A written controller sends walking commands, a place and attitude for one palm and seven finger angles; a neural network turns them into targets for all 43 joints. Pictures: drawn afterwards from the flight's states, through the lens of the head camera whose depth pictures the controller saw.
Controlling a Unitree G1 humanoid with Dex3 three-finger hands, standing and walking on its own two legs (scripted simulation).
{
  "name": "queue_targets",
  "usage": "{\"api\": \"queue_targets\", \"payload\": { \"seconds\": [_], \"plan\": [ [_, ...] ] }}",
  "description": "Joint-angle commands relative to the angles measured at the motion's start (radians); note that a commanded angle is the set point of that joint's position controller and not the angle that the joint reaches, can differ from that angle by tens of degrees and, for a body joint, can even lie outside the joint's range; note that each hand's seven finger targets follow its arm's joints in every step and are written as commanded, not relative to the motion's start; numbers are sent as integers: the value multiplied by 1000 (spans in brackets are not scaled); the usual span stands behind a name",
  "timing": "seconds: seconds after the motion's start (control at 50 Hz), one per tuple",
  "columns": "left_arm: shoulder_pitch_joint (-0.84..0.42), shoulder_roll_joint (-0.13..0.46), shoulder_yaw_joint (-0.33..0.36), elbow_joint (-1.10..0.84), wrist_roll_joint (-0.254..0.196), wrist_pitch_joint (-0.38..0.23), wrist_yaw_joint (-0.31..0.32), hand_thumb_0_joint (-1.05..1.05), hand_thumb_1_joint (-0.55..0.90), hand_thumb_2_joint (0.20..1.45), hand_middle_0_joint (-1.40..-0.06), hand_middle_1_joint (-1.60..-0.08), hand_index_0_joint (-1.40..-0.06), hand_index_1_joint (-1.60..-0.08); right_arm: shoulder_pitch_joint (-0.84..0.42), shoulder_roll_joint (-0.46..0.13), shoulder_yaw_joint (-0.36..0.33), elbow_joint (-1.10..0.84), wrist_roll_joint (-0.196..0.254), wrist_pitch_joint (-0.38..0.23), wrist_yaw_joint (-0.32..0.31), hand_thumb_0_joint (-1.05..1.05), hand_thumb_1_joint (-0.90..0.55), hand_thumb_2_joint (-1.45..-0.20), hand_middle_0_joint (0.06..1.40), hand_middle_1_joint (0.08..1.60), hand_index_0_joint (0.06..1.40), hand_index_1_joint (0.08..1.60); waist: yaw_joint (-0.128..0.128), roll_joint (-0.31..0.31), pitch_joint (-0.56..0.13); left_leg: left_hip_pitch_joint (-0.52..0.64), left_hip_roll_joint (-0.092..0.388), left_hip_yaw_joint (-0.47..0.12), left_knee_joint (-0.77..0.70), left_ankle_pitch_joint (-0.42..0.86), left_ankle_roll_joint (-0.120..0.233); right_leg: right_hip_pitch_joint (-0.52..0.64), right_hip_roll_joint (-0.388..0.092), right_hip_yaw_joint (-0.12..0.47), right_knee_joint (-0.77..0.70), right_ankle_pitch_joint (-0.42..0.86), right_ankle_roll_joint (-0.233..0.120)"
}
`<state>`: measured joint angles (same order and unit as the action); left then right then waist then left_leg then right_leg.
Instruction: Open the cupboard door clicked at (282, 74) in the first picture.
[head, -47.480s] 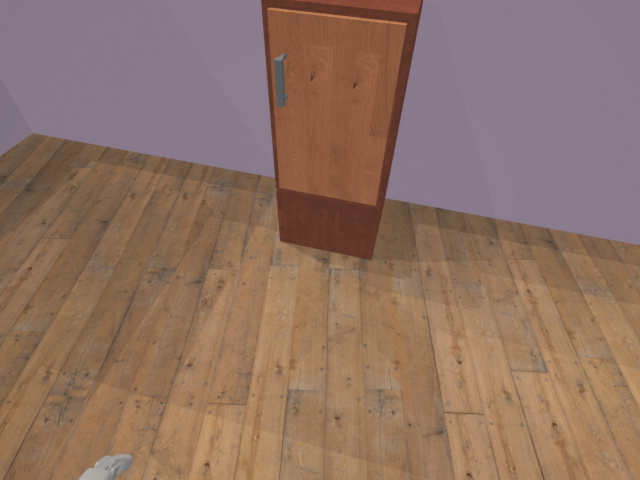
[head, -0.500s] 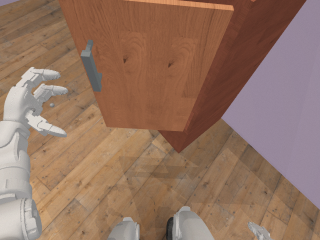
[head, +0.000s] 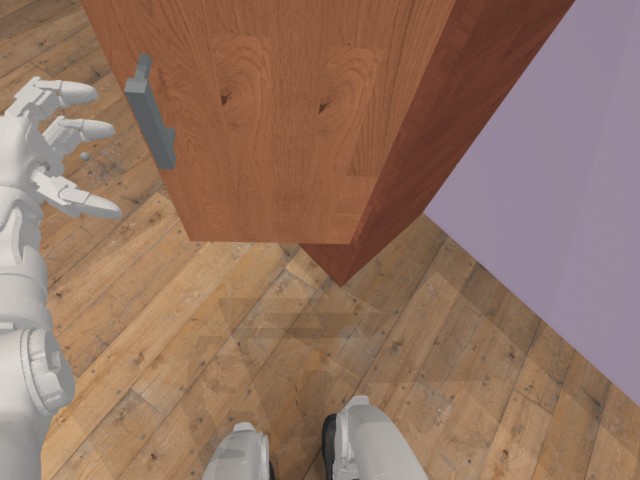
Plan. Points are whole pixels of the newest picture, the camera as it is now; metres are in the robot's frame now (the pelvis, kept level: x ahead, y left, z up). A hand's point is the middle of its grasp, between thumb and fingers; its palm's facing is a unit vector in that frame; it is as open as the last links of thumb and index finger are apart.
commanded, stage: move the hooked fingers beside the handle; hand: left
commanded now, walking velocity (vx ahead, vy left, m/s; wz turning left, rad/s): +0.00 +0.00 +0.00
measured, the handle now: (156, 116) +0.54 +0.18 +0.06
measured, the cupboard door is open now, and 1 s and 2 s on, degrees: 48 48 48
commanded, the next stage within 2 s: slide the fingers in behind the handle in 0.96 s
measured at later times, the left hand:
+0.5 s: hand (89, 144) +0.49 +0.24 +0.06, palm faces -0.03 -1.00 -0.01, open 14.0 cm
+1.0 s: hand (89, 141) +0.50 +0.25 +0.06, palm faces -0.02 -1.00 -0.03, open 14.0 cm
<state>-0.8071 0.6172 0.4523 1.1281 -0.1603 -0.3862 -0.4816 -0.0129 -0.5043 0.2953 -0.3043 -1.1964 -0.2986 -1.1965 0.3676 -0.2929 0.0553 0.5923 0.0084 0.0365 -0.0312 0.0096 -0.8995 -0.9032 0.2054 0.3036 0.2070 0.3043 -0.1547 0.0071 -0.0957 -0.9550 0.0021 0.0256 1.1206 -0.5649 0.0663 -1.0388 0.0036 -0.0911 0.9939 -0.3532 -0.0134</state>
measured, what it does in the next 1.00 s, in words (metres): stands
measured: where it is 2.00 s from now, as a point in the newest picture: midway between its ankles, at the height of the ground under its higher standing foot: outside the picture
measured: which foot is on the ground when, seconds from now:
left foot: down 0.00-1.00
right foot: down 0.00-1.00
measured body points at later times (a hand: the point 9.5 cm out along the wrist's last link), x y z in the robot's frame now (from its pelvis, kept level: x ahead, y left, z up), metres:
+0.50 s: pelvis +0.01 +0.00 +0.00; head +0.16 +0.03 +0.43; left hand +0.49 +0.30 +0.06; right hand +0.01 -0.27 -0.10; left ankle -0.02 +0.07 -0.66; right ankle +0.06 -0.12 -0.66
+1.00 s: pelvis +0.00 +0.00 -0.01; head +0.16 +0.03 +0.41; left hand +0.50 +0.30 +0.06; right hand +0.02 -0.27 -0.11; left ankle -0.02 +0.07 -0.66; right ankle +0.06 -0.12 -0.66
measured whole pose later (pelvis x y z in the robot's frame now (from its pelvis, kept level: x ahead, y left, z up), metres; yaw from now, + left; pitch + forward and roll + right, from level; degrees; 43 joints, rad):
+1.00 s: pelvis +0.00 +0.00 -0.01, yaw -1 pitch +25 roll -4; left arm -0.85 0.67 0.50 1.14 -0.13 -0.40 -0.46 -0.01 -0.50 0.30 -0.30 -1.20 -0.30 -1.20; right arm 0.37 -0.29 0.07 0.56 0.00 0.08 -0.02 0.01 -0.90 -0.90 0.20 0.30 0.21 0.30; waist -0.18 0.01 -0.09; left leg -1.00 0.02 0.02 1.15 -0.58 0.06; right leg -1.09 0.02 -0.09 1.01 -0.35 -0.02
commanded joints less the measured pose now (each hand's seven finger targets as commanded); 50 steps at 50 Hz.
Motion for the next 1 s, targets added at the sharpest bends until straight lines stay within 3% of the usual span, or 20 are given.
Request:
{"api": "queue_targets", "payload": {
  "seconds": [0.0,0.02,0.12,0.18,0.26,0.28,0.32,0.42,0.44,0.48,0.52,0.56,0.62,0.7,0.74,0.78,0.82,0.86,0.92,0.98],
  "plan": [
    [-467,305,40,-213,0,-78,25,0,-500,300,-300,-1200,-300,-1200,169,-196,-69,-52,-8,-10,-15,0,-900,-900,200,300,200,300,-19,190,-474,250,22,-115,-142,547,-75,250,25,44,-36,199,-17],
    [-480,323,43,-222,13,-86,28,0,-500,300,-300,-1200,-300,-1200,180,-198,-70,-44,-11,-5,-12,0,-900,-900,200,300,200,300,-16,222,-524,295,28,-119,-137,590,-84,243,26,48,-36,207,-14],
    [-519,365,67,-141,17,-68,30,0,-500,300,-300,-1200,-300,-1200,196,-207,-61,-41,-12,10,-12,0,-900,-900,200,300,200,300,-45,167,-515,225,28,-116,-118,558,-70,263,29,50,-30,233,-10],
    [-438,397,91,-114,29,-42,26,0,-500,300,-300,-1200,-300,-1200,200,-207,-57,-61,-15,19,-6,0,-900,-900,200,300,200,300,-19,180,-530,185,22,-100,-120,538,-58,312,28,58,-32,253,-11],
    [-357,411,111,-195,26,-45,16,0,-500,300,-300,-1200,-300,-1200,210,-203,-63,-87,-15,32,4,0,-900,-900,200,300,200,300,16,212,-592,249,31,-102,-126,656,-67,347,32,56,-30,316,-12],
    [-356,372,90,-225,13,-48,12,0,-500,300,-300,-1200,-300,-1200,208,-199,-65,-91,-11,34,8,0,-900,-900,200,300,200,300,7,202,-599,266,33,-102,-126,666,-64,342,35,56,-37,320,-9],
    [-355,385,115,-291,-11,-61,6,0,-500,300,-300,-1200,-300,-1200,213,-201,-72,-90,-11,38,9,0,-900,-900,200,300,200,300,12,198,-628,309,41,-108,-130,717,-69,354,40,53,-43,342,-11],
    [-374,291,58,-239,-24,-56,15,0,-500,300,-300,-1200,-300,-1200,205,-190,-72,-66,-5,41,7,0,-900,-900,200,300,200,300,-19,159,-492,270,37,-99,-151,602,-58,308,43,49,-69,278,-6],
    [-383,305,70,-214,-19,-54,23,0,-500,300,-300,-1200,-300,-1200,205,-192,-74,-58,-6,40,5,0,-900,-900,200,300,200,300,-25,145,-456,239,33,-92,-151,557,-52,308,42,52,-74,263,-5],
    [-377,309,61,-215,0,-58,32,0,-500,300,-300,-1200,-300,-1200,204,-190,-72,-61,-9,39,4,0,-900,-900,200,300,200,300,-15,175,-460,237,27,-89,-160,535,-54,311,38,55,-73,244,-8],
    [-414,258,5,-216,13,-71,32,0,-500,300,-300,-1200,-300,-1200,201,-183,-68,-52,-11,39,5,0,-900,-900,200,300,200,300,-24,223,-461,295,31,-101,-156,577,-69,259,39,49,-68,228,-12],
    [-430,242,-10,-191,13,-78,38,0,-500,300,-300,-1200,-300,-1200,195,-186,-68,-44,-12,37,4,0,-900,-900,200,300,200,300,-40,195,-424,284,33,-106,-150,550,-69,228,38,45,-70,203,-11],
    [-426,283,35,-189,1,-91,37,0,-500,300,-300,-1200,-300,-1200,194,-192,-72,-47,-13,34,1,0,-900,-900,200,300,200,300,-21,190,-496,296,29,-112,-143,584,-75,269,37,47,-56,229,-15],
    [-425,277,27,-152,3,-81,40,0,-500,300,-300,-1200,-300,-1200,182,-188,-64,-62,-10,31,0,0,-900,-900,200,300,200,300,-25,172,-464,229,22,-100,-132,553,-63,283,35,50,-44,247,-17],
    [-413,337,62,-140,23,-72,46,0,-500,300,-300,-1200,-300,-1200,185,-195,-64,-65,-13,33,-1,0,-900,-900,200,300,200,300,-16,152,-483,196,21,-97,-130,541,-59,314,32,56,-38,259,-13],
    [-441,320,38,-147,29,-69,50,0,-500,300,-300,-1200,-300,-1200,177,-190,-59,-72,-11,35,-1,0,-900,-900,200,300,200,300,-29,148,-473,169,18,-91,-126,494,-50,308,30,60,-39,245,-9],
    [-468,353,65,-206,23,-91,44,0,-500,300,-300,-1200,-300,-1200,182,-192,-62,-74,-14,32,0,0,-900,-900,200,300,200,300,-18,199,-551,226,21,-95,-119,552,-59,323,32,62,-28,273,-12],
    [-425,394,109,-223,14,-98,40,0,-500,300,-300,-1200,-300,-1200,182,-197,-67,-78,-15,27,1,0,-900,-900,200,300,200,300,-3,189,-604,240,23,-98,-110,598,-61,353,33,65,-25,306,-13],
    [-425,363,87,-202,-1,-89,18,0,-500,300,-300,-1200,-300,-1200,184,-192,-63,-69,-10,27,1,0,-900,-900,200,300,200,300,-14,181,-577,228,25,-93,-113,582,-55,357,36,66,-33,313,-10],
    [-393,351,72,-156,1,-55,1,0,-500,300,-300,-1200,-300,-1200,184,-196,-59,-67,-5,31,-1,0,-900,-900,200,300,200,300,-17,163,-500,176,22,-85,-127,516,-45,349,36,65,-49,278,-9]
  ]
}}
